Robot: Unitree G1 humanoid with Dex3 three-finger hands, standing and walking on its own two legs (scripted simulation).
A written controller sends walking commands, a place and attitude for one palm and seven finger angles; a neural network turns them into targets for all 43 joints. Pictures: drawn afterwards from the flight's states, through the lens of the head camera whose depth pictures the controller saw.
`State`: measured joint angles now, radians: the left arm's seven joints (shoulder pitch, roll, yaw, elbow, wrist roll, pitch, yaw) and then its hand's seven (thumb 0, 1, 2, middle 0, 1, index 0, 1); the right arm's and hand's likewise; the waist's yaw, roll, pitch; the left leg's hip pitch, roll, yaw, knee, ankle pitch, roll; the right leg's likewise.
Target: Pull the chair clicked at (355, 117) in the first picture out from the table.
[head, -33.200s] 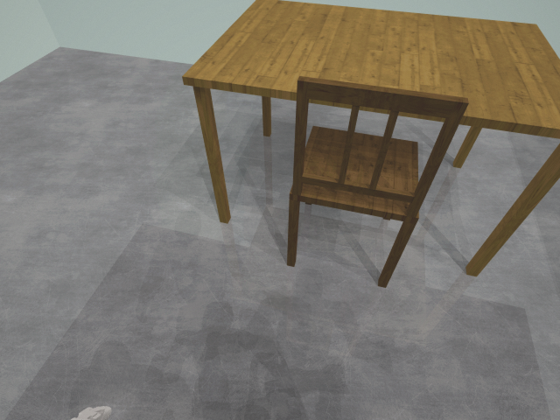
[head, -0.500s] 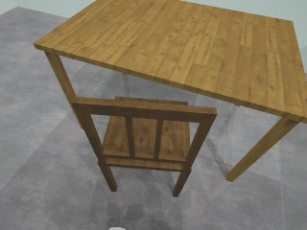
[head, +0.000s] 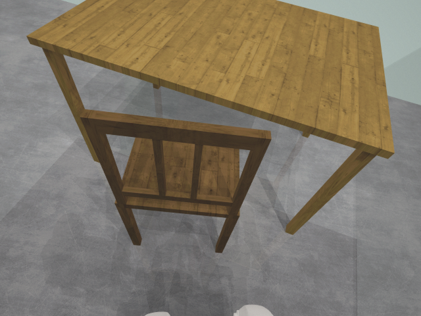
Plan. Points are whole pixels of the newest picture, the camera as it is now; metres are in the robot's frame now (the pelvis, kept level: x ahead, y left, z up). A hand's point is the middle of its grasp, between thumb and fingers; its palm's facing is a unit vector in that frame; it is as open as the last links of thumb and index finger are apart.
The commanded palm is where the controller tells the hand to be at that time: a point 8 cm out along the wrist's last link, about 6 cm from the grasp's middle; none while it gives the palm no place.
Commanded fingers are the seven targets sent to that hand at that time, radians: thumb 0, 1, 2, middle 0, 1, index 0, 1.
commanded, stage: come to a stop and stand still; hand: left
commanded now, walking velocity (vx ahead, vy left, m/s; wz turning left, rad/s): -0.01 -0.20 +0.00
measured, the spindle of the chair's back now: (160, 168) +0.47 +0.15 -0.11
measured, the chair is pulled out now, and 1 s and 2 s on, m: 0.13 0.13 0.13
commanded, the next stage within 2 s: look again from close up in 1.84 s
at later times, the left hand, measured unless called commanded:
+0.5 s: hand out of the picture +0.00 +0.11 -0.18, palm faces +0.02 -0.98 -0.18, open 7.3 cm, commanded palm none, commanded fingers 0.00 0.90 0.90 -0.20 -0.30 -0.20 -0.30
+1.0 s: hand out of the picture +0.01 +0.14 -0.18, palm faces +0.02 -0.97 -0.25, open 7.4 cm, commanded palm none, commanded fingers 0.00 0.90 0.90 -0.20 -0.30 -0.20 -0.30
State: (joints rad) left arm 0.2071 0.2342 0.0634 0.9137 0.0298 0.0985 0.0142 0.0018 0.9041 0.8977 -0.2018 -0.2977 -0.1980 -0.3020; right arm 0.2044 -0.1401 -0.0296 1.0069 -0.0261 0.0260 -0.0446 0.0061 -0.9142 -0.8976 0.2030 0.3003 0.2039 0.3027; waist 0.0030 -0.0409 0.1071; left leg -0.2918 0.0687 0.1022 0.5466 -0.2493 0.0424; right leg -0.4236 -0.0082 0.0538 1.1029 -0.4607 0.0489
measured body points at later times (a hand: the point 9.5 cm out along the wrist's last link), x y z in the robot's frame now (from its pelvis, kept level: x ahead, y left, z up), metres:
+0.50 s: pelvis -0.02 -0.06 +0.00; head +0.00 -0.05 +0.44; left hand +0.00 +0.17 -0.17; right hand -0.01 -0.30 -0.15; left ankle +0.01 +0.03 -0.74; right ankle -0.06 -0.21 -0.74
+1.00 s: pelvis -0.04 -0.06 -0.01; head -0.05 -0.05 +0.44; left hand +0.01 +0.19 -0.16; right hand +0.06 -0.30 -0.14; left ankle +0.01 +0.03 -0.74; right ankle -0.06 -0.21 -0.74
